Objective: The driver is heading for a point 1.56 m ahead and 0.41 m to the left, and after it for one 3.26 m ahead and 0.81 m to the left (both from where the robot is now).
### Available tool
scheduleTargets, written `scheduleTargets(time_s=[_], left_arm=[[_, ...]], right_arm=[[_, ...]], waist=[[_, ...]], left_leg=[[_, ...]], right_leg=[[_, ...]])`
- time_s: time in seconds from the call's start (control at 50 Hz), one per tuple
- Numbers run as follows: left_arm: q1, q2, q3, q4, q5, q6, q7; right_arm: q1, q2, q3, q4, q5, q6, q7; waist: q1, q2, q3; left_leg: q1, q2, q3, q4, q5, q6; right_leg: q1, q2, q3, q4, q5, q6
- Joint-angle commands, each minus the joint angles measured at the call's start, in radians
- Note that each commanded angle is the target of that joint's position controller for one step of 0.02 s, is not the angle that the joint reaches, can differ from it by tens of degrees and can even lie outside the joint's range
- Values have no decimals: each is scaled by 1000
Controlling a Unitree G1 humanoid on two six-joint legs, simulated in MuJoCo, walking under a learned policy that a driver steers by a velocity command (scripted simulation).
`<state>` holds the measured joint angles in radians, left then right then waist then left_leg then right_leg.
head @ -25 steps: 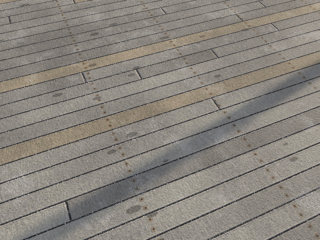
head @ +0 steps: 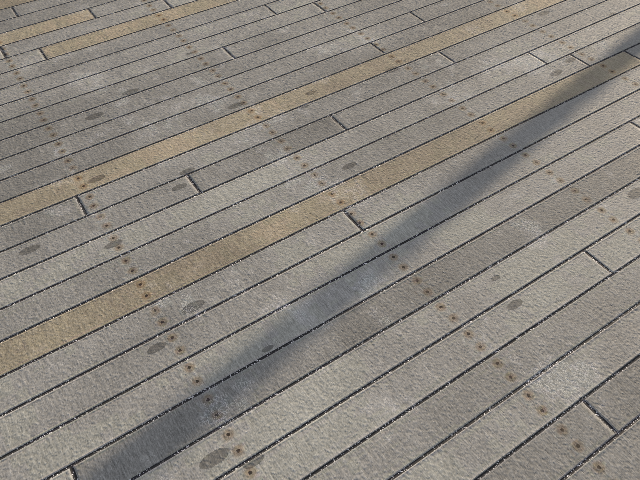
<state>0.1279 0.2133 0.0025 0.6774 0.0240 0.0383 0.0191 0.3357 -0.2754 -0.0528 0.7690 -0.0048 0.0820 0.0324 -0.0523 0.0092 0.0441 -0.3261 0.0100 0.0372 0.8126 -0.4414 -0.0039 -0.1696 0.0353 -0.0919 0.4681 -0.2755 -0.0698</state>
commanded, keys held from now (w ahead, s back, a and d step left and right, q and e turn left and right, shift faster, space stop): q+shift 0.36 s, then w+q+shift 0.22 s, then w+e+shift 0.42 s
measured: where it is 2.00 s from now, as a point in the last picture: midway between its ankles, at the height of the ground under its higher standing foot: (223, 286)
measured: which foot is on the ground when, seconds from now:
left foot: up 0.00-0.10, down 0.12-0.58, up 0.60-0.94, down 0.96-1.00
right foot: down 0.00-0.12, up 0.14-0.58, down 0.60-0.96, up 0.98-1.00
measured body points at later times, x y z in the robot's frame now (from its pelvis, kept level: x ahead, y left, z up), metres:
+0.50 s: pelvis +0.01 +0.02 +0.01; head +0.03 +0.05 +0.45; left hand +0.04 +0.35 -0.10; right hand +0.23 -0.21 -0.08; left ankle -0.04 +0.10 -0.74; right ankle +0.10 -0.10 -0.70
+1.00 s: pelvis +0.18 +0.14 -0.01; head +0.22 +0.15 +0.44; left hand -0.01 +0.36 -0.13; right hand +0.51 +0.07 -0.07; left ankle +0.16 +0.26 -0.74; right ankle +0.12 -0.06 -0.71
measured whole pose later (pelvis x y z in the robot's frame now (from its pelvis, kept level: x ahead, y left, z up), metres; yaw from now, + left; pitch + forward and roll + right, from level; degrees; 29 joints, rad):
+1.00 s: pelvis +0.18 +0.14 -0.01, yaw +26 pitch +4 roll +1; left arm 0.53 0.29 0.07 0.87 -0.01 -0.05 -0.02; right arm 0.03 -0.27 0.01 0.58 -0.06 -0.07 0.01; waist 0.12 0.00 -0.01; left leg -0.39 -0.01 0.00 0.54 -0.21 0.01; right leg -0.18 0.02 0.18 0.73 -0.45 -0.06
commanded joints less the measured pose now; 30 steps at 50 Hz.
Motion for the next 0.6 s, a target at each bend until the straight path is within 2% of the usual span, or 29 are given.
scheduleTargets(time_s=[0.02,0.06,0.08,0.1,0.12,0.14,0.16,0.18,0.2,0.22,0.24,0.26,0.3,0.36,0.38,0.4,0.42,0.44,0.5,0.52,0.54,0.56,0.58,0.6], left_arm=[[40,198,69,-33,3,-7,9],[25,204,75,-30,1,-8,7],[10,208,78,-29,-4,-9,7],[5,212,83,-24,-8,-11,7],[17,194,82,-31,-7,-14,6],[-24,125,62,-96,-4,-6,4],[-76,126,53,-104,5,3,13],[-59,138,55,-91,-1,2,10],[-49,154,60,-78,-9,-5,5],[-45,176,66,-74,-5,-11,3],[-26,187,69,-63,5,-10,-1],[-11,184,68,-53,8,-5,-6],[-8,171,62,-56,2,1,-11],[-35,176,57,-71,0,5,-8],[-33,186,57,-70,8,2,-12],[-45,195,58,-71,13,-2,-18],[-64,204,60,-76,16,-7,-24],[-86,209,61,-80,14,-15,-28],[-118,203,55,-88,1,-44,-29],[-100,201,53,-85,-7,-53,-27],[-46,199,54,-72,-20,-60,-22],[48,200,58,-47,-32,-67,-11],[164,231,71,-17,-31,-75,6],[274,312,89,7,-7,-88,20]], right_arm=[[-65,-88,-23,-103,9,-20,2],[-54,-81,-24,-113,15,-25,4],[-36,-73,-24,-113,14,-29,4],[-13,-76,-25,-113,8,-39,1],[9,-152,-44,-114,-9,-53,-9],[45,-304,-82,-126,-9,-66,-11],[136,-305,-96,-109,-3,-62,-12],[91,-261,-87,-111,3,-54,-18],[1,-224,-77,-127,8,-41,-26],[-67,-196,-67,-144,15,-32,-31],[-98,-181,-63,-156,17,-28,-34],[-89,-182,-63,-156,16,-27,-31],[-53,-205,-72,-145,14,-29,-26],[-33,-230,-82,-145,5,-27,-27],[-17,-237,-85,-146,2,-27,-24],[-20,-239,-85,-153,-6,-28,-16],[-29,-243,-84,-159,-12,-29,-9],[-37,-247,-85,-164,-17,-32,-3],[-70,-251,-85,-175,-21,-49,1],[-102,-248,-84,-184,-20,-55,4],[-162,-242,-81,-202,-18,-58,6],[-229,-232,-77,-219,-17,-60,6],[-260,-197,-68,-225,-13,-67,2],[-219,-108,-41,-218,-7,-86,-8]], waist=[[69,-109,-33],[57,-114,-55],[38,-108,-67],[12,-83,-77],[7,69,-80],[15,282,-45],[-52,205,-101],[-19,113,-72],[19,62,-33],[45,62,-21],[50,75,-42],[46,64,-67],[34,44,-84],[11,80,-73],[-1,87,-106],[-10,106,-100],[-15,134,-75],[-19,149,-49],[-11,129,-17],[7,127,-18],[49,125,-20],[118,106,-20],[187,40,-26],[207,-143,-94]], left_leg=[[-67,9,19,-34,-47,14],[-22,-2,38,-110,-21,28],[27,-11,49,-193,40,40],[104,-14,20,-320,169,57],[193,87,-201,-451,343,103],[312,338,-600,-456,881,249],[343,365,-622,-458,939,364],[327,314,-539,-455,822,359],[283,245,-463,-469,698,313],[269,188,-423,-476,654,267],[268,151,-390,-470,679,249],[271,135,-381,-461,701,240],[284,121,-397,-449,679,231],[272,106,-464,-447,555,228],[263,95,-507,-486,297,238],[238,86,-559,-532,5,246],[209,86,-611,-569,-170,252],[187,86,-646,-584,-233,255],[117,64,-672,-545,-188,242],[64,53,-674,-530,-160,230],[-34,33,-664,-515,-134,205],[-171,0,-637,-473,-134,171],[-330,-63,-566,-360,-185,119],[-397,-159,-376,-69,-215,79]], right_leg=[[94,-342,176,-75,528,-144],[96,-343,149,-33,535,-124],[79,-332,119,7,513,-99],[30,-307,74,78,437,-49],[-96,-221,-8,274,232,29],[-414,-1,-47,484,-308,112],[-474,18,106,646,-423,109],[-497,-15,151,704,-338,107],[-496,-41,163,680,-232,105],[-490,-51,161,639,-163,109],[-464,-46,151,629,-124,121],[-444,-35,145,621,-106,130],[-441,-28,147,563,-92,141],[-448,-16,161,471,-83,145],[-427,-13,166,444,-85,145],[-420,-11,175,412,-83,141],[-422,-4,176,378,-91,140],[-420,1,177,347,-97,141],[-346,13,186,236,-95,137],[-272,19,188,186,-90,129],[-134,23,188,113,-79,116],[62,21,178,10,-16,99],[279,-9,169,-75,26,88],[383,-211,358,-160,-195,56]])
